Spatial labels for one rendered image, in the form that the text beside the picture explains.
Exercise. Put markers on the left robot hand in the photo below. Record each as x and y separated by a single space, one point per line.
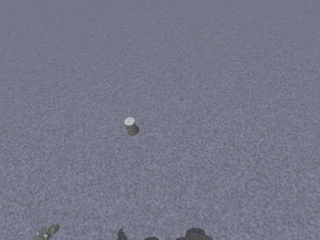
46 233

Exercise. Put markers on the cup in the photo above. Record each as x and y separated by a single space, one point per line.
130 125

